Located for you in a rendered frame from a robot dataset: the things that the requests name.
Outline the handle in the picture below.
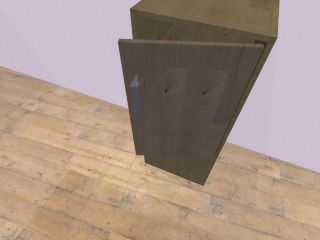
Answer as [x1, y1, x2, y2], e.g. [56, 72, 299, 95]
[130, 74, 142, 120]

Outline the cupboard door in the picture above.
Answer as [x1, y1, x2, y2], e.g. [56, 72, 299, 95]
[118, 38, 265, 159]

